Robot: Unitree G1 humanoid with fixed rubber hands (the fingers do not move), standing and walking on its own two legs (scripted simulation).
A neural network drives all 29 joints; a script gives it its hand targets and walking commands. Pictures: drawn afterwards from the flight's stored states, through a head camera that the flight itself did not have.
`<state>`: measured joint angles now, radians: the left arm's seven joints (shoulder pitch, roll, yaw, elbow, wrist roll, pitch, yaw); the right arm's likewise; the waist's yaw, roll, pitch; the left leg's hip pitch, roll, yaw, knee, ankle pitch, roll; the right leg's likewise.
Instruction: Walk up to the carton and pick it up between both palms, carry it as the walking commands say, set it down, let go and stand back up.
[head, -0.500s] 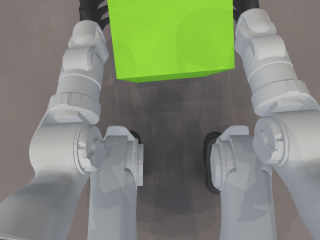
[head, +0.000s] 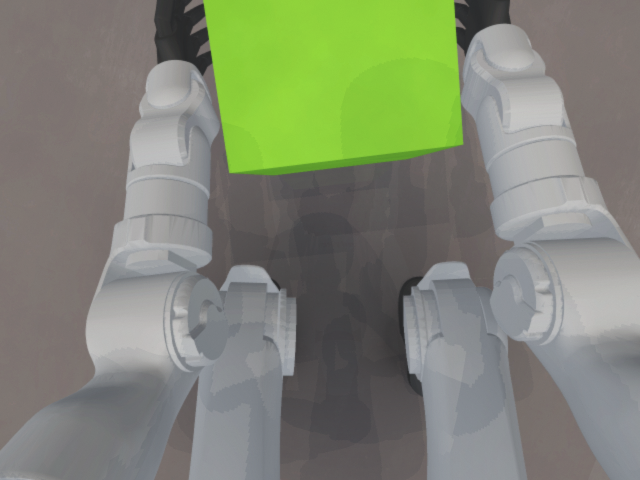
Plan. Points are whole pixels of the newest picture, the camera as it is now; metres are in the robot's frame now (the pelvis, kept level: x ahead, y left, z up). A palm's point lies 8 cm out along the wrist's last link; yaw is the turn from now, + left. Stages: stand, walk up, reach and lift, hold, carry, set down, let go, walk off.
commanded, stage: reach and lift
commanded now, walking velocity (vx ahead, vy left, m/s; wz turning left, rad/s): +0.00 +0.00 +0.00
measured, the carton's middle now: (331, 76) +0.53 +0.01 -0.20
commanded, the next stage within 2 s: none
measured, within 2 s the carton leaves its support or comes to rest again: neither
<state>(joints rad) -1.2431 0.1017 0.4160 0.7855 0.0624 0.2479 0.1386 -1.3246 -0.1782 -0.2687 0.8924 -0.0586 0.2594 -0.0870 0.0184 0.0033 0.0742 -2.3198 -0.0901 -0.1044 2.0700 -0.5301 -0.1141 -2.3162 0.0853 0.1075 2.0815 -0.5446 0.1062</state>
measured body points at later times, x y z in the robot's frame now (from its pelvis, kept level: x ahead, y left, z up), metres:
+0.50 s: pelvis +0.01 +0.00 +0.04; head +0.33 -0.01 +0.35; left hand +0.53 +0.16 -0.07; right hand +0.55 -0.14 -0.07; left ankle +0.12 +0.14 -0.36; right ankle +0.11 -0.14 -0.36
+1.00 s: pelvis +0.01 +0.00 +0.09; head +0.29 -0.01 +0.44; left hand +0.51 +0.16 +0.01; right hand +0.53 -0.14 +0.01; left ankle +0.12 +0.14 -0.36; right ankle +0.11 -0.14 -0.36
